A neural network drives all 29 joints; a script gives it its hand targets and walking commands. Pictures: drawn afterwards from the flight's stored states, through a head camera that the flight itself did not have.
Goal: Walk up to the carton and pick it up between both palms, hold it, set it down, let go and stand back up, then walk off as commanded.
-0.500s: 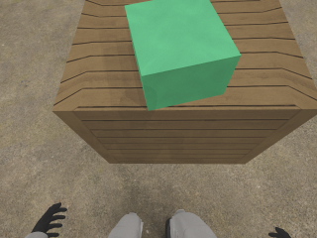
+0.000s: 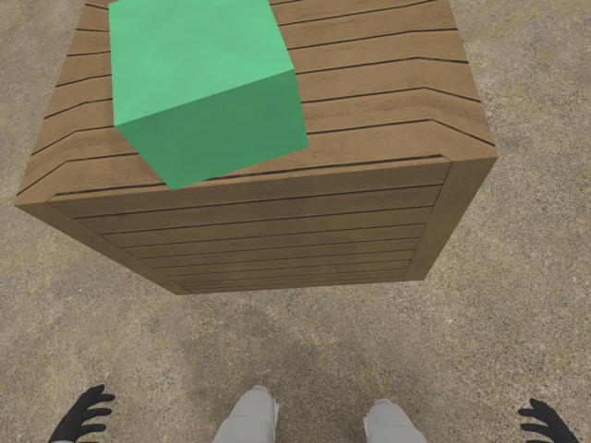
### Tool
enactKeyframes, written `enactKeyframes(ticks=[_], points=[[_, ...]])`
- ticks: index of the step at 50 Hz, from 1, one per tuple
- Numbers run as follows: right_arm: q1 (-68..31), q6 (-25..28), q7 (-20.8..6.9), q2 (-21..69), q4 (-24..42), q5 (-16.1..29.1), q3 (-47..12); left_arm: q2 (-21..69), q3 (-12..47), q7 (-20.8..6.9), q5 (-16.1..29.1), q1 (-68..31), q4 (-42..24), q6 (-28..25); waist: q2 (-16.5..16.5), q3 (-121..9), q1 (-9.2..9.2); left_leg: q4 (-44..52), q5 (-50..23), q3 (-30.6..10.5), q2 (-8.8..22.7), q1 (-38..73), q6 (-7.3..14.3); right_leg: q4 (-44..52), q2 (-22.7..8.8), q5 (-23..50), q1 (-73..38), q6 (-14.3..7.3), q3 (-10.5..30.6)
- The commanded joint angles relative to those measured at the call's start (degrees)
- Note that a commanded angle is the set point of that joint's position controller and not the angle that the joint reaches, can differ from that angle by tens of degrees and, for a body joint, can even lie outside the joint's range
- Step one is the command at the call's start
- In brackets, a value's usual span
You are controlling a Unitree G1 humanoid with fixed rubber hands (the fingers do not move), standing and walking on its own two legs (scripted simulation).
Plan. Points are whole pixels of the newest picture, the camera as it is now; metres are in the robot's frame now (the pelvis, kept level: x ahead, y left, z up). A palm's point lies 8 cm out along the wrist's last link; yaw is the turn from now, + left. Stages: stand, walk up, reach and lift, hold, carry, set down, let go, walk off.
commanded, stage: walk off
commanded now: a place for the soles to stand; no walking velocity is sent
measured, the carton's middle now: (210, 77) +0.65 +0.18 +0.03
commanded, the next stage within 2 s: none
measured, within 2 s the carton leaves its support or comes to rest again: neither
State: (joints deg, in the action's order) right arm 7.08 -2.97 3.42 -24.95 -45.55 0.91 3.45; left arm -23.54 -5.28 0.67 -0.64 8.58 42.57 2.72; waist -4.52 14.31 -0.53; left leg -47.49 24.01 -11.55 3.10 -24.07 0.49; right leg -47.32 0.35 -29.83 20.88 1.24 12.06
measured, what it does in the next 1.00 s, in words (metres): steps on the spot: left foot, then right foot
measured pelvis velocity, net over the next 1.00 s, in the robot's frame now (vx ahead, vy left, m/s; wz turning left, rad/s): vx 0.04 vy -0.08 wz -0.06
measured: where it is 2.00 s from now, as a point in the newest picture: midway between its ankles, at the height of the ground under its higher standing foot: outside the picture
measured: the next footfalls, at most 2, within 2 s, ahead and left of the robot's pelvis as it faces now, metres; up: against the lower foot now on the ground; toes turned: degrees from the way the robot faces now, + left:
left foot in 0.64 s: +0.11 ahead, +0.04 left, +0.00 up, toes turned -15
right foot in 0.94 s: +0.11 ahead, -0.23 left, +0.00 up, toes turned +7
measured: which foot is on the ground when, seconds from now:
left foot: up 0.00-0.62, down 0.64-0.96, up 0.98-1.00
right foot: down 0.00-0.64, up 0.66-0.92, down 0.94-1.00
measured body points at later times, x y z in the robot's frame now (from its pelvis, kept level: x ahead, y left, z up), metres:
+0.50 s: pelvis +0.03 -0.08 +0.04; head +0.14 -0.13 +0.47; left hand +0.12 +0.23 -0.06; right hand +0.14 -0.41 -0.11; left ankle +0.05 +0.07 -0.63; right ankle -0.03 -0.14 -0.70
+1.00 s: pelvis +0.04 -0.08 +0.03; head +0.13 -0.13 +0.46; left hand +0.21 +0.21 -0.06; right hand +0.10 -0.41 -0.12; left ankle +0.06 +0.05 -0.67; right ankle +0.07 -0.23 -0.70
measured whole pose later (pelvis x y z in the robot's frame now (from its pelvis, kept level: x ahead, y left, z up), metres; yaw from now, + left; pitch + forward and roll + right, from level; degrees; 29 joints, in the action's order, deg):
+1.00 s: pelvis +0.04 -0.08 +0.03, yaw -3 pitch -1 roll +1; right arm 9.6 -4.4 1.2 -24.3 -45.2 0.9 3.4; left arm -20.0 -3.4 1.8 -0.6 6.3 43.9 0.8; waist -4.7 13.5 3.5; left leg -48.5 24.8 -12.1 -7.6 -21.9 1.2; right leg -37.9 2.3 -15.9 19.6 1.6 10.6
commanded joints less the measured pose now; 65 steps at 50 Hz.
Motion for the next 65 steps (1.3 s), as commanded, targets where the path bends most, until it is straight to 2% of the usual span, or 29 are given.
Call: enactKeyframes(ticks=[1, 3, 7, 11, 14, 19, 24, 28, 29, 30, 31, 32, 34, 36, 39, 41, 43, 44, 45, 46, 47, 48, 49, 51, 52, 55, 58, 62, 65], points=[[4.22, 0.08, 0.58, -8.94, 5.07, -1.51, 3.04, -16.11, -3.33, 3.02, -0.02, 8.13, -0.88, -2.62, 14.58, -22.53, -2.27, -27.67, 15.95, -5.23, -12.05, -15.78, 0.63, 15.42, -15.25, 54.85, -21.75, -4.33, 22.34], [2.96, -0.11, 0.25, -9.46, 3.53, -1.01, 2.73, -12.78, -3.03, 3.64, 0.61, 5.56, -0.14, -3.28, 15.56, -17.74, -0.47, -25.28, 8.66, -3.33, -12.02, -17.93, 1.04, 13.66, -8.67, 59.52, -24.77, 1.81, 13.46], [3.62, -0.02, -1.09, -7.49, 3.97, -1.67, 2.15, -10.34, -2.59, 4.68, 1.79, 10.61, -1.01, -3.14, 17.97, -19.38, -2.89, -23.28, 2.39, 0.84, -12.27, -20.32, 1.17, 13.53, -6.25, 58.42, -34.41, 3.09, 10.30], [3.58, -0.45, -1.56, -7.65, 3.07, -2.27, 2.88, -10.12, -2.49, 4.44, 1.06, 9.46, -0.33, -3.27, 7.91, -19.77, -1.69, -18.96, 0.75, 1.41, -12.18, -15.79, -0.27, 14.55, -7.96, 54.92, -30.30, 0.65, 12.70], [3.52, -0.62, -1.65, -7.43, 1.99, -2.27, 2.74, -9.26, -2.65, 4.36, 0.63, 9.43, -0.09, -3.09, 9.58, -13.97, -1.32, -14.41, -0.97, 3.36, -12.32, -14.72, 0.42, 17.57, -5.57, 54.73, -27.25, 7.49, 8.66], [2.27, -0.41, -1.58, -8.11, 2.42, -2.03, 3.03, -10.22, -2.93, 4.15, 0.39, 7.29, -0.28, -3.06, 6.10, -15.89, -1.26, -9.37, -3.48, 3.27, -11.51, -10.72, 0.27, 16.64, -5.85, 52.43, -26.09, 1.23, 10.18], [2.52, 0.16, -1.81, -7.96, 3.70, -2.67, 3.46, -11.26, -3.20, 4.21, 0.30, 7.57, -0.43, -3.24, 7.88, -14.99, -0.83, -1.24, -5.58, 2.91, -10.87, -8.09, 1.68, 12.95, -5.07, 59.86, -25.77, 2.15, 10.10], [9.96, 0.41, -1.71, -6.70, 0.61, -2.42, 3.55, -10.62, -3.20, 3.64, 0.84, 1.65, -0.64, -3.28, 9.19, -20.74, 4.68, 16.61, -15.19, 5.96, -10.29, 7.75, 3.94, 5.02, -2.13, 65.51, -21.44, 1.22, 4.83], [13.38, 0.50, -1.65, -8.02, 0.77, -2.84, 4.30, -11.43, -3.58, 3.43, 0.90, -0.11, -1.09, -2.81, 7.25, -21.78, 7.83, 23.63, -20.61, 5.07, -7.29, 11.78, 7.45, -6.63, -0.39, 66.03, -20.85, 1.81, 2.05], [14.04, 1.22, -1.80, -8.69, 1.22, -2.21, 4.66, -11.06, -2.86, 3.39, 1.64, 1.06, -1.30, -2.58, 4.82, -23.34, 8.58, 27.16, -31.45, 0.23, -5.00, 19.90, 11.34, -17.43, 3.37, 54.92, -13.43, 2.67, 0.00], [14.21, 1.59, -1.43, -9.30, 1.41, -2.52, 4.60, -9.36, -3.00, 3.26, 1.55, -0.12, -1.74, -2.83, -4.70, -22.82, 9.46, 24.16, -44.55, -11.70, 1.40, 25.44, 15.34, -27.79, 7.87, 12.24, -1.77, 1.45, -0.15], [9.30, 1.25, -1.40, -10.33, 2.95, -2.70, 4.12, -7.50, -1.76, 3.39, 1.11, 1.98, -1.52, -2.47, -1.82, -19.27, 4.76, 20.05, -48.72, -22.46, 9.14, 22.03, 19.79, -30.02, 12.09, -9.40, 5.53, -0.45, -0.54], [1.87, 1.49, -0.91, -11.50, 4.76, -2.46, 3.09, -10.19, -2.21, 3.65, 0.59, 3.98, -1.78, -2.86, -3.33, -8.59, 2.08, 21.01, -50.95, -28.45, 16.19, 10.35, 25.16, -32.06, 6.34, -14.93, 12.41, -1.04, 4.50], [1.22, 1.87, -0.60, -10.58, 7.37, -2.12, 2.49, -11.55, -2.67, 2.86, 0.90, 3.78, -1.67, -3.08, -0.17, -9.03, 1.42, 16.18, -54.60, -20.24, 11.93, 7.20, 20.87, -28.24, 1.79, -10.02, 7.38, -1.20, 5.02], [4.20, 1.05, -1.45, -9.58, 6.01, -3.14, 3.01, -9.76, -2.47, 1.77, 1.09, 0.89, -2.71, -3.06, 3.85, -10.50, 4.27, 18.19, -47.28, -12.23, 3.05, 11.80, 13.39, -8.38, 2.52, -0.10, 4.00, -1.31, -5.89], [5.39, 1.17, -2.18, -11.31, 6.03, -2.91, 3.86, -10.34, -2.26, 1.73, 0.59, -1.00, -3.03, -2.89, -1.11, -13.66, 5.50, 14.06, -46.19, -11.61, 2.28, 16.16, 12.68, -1.87, 1.43, 3.79, 4.37, -0.79, -9.41], [4.17, 0.49, -2.47, -12.52, 6.76, -2.30, 3.88, -10.01, -2.12, 1.63, 0.19, 2.65, -1.89, -3.15, -4.42, -17.74, 3.12, 9.82, -41.45, -10.61, -0.51, 13.21, 9.22, 12.41, 1.45, 13.71, -5.80, -1.74, -10.20], [1.10, 0.57, -2.54, -12.14, 6.42, -1.66, 3.96, -9.88, -2.30, 2.06, -0.01, 6.65, 0.81, -3.23, -1.93, -19.90, -0.38, 4.92, -38.08, -9.34, -2.19, 8.10, 7.18, 18.48, 1.33, 21.96, -15.10, -2.03, -10.38], [1.23, 0.53, -2.66, -10.78, 6.62, -1.48, 3.30, -10.90, -3.05, 2.30, -0.04, 8.79, 1.85, -3.63, 3.14, -20.28, -1.53, 1.87, -30.68, -6.97, -5.07, 3.26, 5.35, 22.11, 1.13, 28.87, -18.97, -2.39, -8.74], [3.20, 0.14, -2.88, -8.89, 5.44, -1.12, 3.13, -12.60, -3.26, 2.67, -0.50, 8.70, 1.58, -3.47, 11.38, -20.95, -1.78, -5.15, -10.97, -4.38, -10.83, -4.95, 3.14, 22.96, -4.99, 37.20, -26.10, -4.64, 2.91], [7.26, -0.05, -2.69, -8.45, 4.88, -1.45, 3.27, -15.23, -3.77, 2.41, -0.97, 6.02, -0.53, -3.27, 17.95, -23.39, -0.64, -14.88, 10.86, -2.27, -16.51, -8.06, 1.44, 24.47, -16.05, 39.47, -24.90, -10.90, 18.88], [9.18, -0.36, -2.21, -10.54, 3.50, -2.55, 3.71, -16.16, -4.35, 2.56, -0.58, 4.79, -0.26, -3.05, 13.01, -23.06, -0.22, -23.61, 10.56, -2.28, -13.09, -3.94, 0.95, 23.59, -20.17, 30.87, -16.40, -14.43, 21.46], [8.80, -0.26, -2.18, -11.01, 3.55, -2.49, 4.33, -15.73, -4.48, 2.90, -0.73, 3.10, -1.68, -3.20, 13.23, -18.62, 0.21, -28.40, 10.98, -2.95, -10.80, -3.74, 0.72, 21.93, -20.80, 33.52, -10.67, -16.42, 21.36], [11.12, -0.40, -2.36, -11.41, 3.36, -1.68, 4.60, -13.22, -3.66, 3.14, -0.53, -0.41, -4.45, -3.25, 9.94, -17.42, 2.19, -33.90, 4.76, -3.04, -11.29, -4.38, 0.67, 19.85, -16.24, 41.19, -10.43, -14.78, 11.46], [12.01, -0.45, -2.52, -11.38, 4.83, -1.67, 4.94, -13.64, -4.01, 3.08, -0.72, 0.00, -4.94, -3.71, 12.64, -17.40, 2.01, -34.27, 4.45, -3.00, -12.29, -6.18, 0.40, 18.84, -15.60, 43.87, -11.90, -14.68, 10.52], [8.25, -0.16, -2.89, -10.68, 5.18, -2.08, 4.41, -14.07, -3.70, 3.61, -0.45, 4.56, -4.07, -4.15, 9.73, -18.37, -0.32, -30.43, 5.32, -1.91, -11.15, -11.36, -1.56, 16.07, -15.48, 52.89, -21.75, -14.34, 9.66], [9.16, -0.21, -3.17, -10.04, 6.07, -2.00, 4.74, -14.30, -4.11, 3.52, -0.28, 6.43, -3.73, -4.05, 13.40, -18.80, -0.52, -30.94, 4.18, -1.33, -10.68, -10.12, -1.06, 17.53, -15.06, 48.27, -20.78, -12.44, 11.13], [7.59, -0.50, -3.78, -9.60, 3.93, -2.00, 4.57, -14.96, -3.56, 2.90, -1.09, 3.30, -3.23, -3.49, 16.49, -14.75, -0.26, -15.65, 5.55, 3.19, -8.32, -4.28, -1.31, 19.17, -14.29, 40.58, -12.04, -12.94, 6.98], [13.69, 0.16, -4.53, -9.34, 2.39, -1.99, 5.15, -15.98, -3.34, 3.04, -1.42, -3.65, -4.91, -2.75, 16.69, -16.06, 5.18, 4.85, -4.01, 5.23, -2.15, 9.94, 1.83, 16.67, -12.75, 33.44, -3.10, -9.69, 2.58]])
